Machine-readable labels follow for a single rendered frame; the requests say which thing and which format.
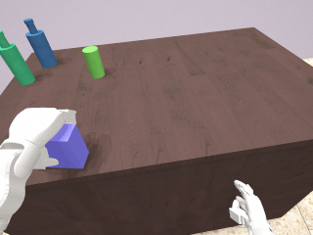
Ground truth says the right robot hand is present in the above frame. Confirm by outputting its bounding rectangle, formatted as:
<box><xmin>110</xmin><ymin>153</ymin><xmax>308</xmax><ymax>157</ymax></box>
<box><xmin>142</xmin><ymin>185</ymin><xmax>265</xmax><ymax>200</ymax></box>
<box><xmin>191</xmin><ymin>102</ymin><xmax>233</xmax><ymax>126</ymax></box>
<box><xmin>229</xmin><ymin>180</ymin><xmax>267</xmax><ymax>228</ymax></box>

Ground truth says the sponge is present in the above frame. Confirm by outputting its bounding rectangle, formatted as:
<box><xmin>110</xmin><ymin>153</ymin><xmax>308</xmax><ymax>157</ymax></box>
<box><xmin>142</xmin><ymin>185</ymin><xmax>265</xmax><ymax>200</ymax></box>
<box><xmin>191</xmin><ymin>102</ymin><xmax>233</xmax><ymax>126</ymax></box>
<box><xmin>45</xmin><ymin>123</ymin><xmax>89</xmax><ymax>169</ymax></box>

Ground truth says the left robot forearm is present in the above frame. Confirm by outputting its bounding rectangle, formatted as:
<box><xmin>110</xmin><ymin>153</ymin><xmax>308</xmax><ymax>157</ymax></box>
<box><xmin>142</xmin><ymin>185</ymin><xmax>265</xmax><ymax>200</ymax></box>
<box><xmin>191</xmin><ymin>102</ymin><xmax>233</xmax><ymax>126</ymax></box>
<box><xmin>0</xmin><ymin>138</ymin><xmax>41</xmax><ymax>235</ymax></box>

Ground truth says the table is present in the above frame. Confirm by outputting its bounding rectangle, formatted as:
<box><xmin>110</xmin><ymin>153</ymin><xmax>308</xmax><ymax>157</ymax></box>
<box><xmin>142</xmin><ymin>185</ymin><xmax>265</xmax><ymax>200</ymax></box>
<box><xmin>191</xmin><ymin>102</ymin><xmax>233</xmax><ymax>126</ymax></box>
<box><xmin>0</xmin><ymin>27</ymin><xmax>313</xmax><ymax>235</ymax></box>

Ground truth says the right robot forearm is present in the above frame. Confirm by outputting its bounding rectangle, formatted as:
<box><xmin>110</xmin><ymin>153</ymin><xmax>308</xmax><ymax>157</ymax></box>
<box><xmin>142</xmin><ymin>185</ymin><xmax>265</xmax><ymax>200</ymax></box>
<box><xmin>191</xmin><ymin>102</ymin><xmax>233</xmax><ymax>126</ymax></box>
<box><xmin>247</xmin><ymin>220</ymin><xmax>275</xmax><ymax>235</ymax></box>

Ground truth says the left robot hand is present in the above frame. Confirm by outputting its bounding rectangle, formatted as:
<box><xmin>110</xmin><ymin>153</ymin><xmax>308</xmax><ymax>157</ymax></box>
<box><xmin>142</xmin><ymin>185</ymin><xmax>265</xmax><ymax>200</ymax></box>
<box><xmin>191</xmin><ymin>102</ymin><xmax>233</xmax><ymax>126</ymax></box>
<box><xmin>9</xmin><ymin>108</ymin><xmax>76</xmax><ymax>169</ymax></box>

